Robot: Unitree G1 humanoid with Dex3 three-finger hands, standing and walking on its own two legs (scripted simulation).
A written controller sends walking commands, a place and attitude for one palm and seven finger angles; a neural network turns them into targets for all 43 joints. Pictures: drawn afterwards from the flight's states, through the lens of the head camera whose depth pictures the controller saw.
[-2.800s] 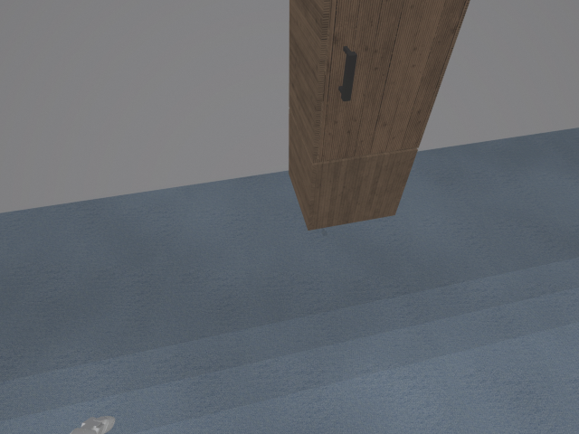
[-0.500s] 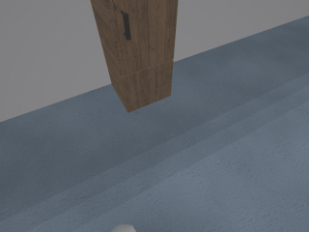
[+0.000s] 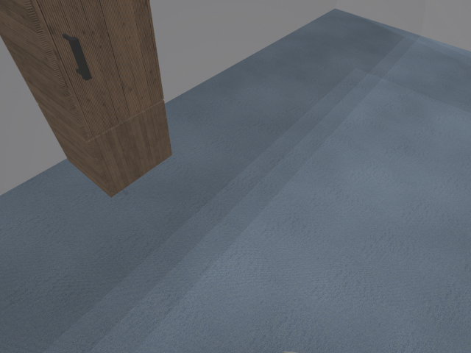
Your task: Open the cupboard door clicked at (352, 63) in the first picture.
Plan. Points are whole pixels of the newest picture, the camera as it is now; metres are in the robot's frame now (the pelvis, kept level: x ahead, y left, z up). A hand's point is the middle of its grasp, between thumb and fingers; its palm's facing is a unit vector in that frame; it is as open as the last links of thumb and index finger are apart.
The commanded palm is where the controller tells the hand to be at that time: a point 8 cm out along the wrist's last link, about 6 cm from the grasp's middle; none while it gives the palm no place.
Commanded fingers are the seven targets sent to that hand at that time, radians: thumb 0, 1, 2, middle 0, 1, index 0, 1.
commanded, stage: walk to a spot facing it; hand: left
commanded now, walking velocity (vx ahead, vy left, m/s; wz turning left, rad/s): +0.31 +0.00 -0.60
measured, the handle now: (76, 57) +0.95 +0.57 -0.01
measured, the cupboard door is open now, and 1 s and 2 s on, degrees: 0 0 0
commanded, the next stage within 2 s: turn to face it in 1.54 s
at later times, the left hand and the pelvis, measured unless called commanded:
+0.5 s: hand (166, 345) +0.17 +0.14 -0.19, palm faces -0.21 -0.96 -0.16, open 7.4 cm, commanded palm none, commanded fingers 0.00 0.90 0.90 -0.20 -0.30 -0.20 -0.30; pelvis +0.14 -0.04 -0.01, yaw -14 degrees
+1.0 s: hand (211, 214) +0.48 +0.08 -0.17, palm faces -0.44 -0.88 -0.15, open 7.4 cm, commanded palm none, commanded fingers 0.00 0.90 0.90 -0.20 -0.30 -0.20 -0.30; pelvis +0.33 -0.05 +0.00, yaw -27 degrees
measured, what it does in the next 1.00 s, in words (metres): walks ahead, turning right: right foot, then left foot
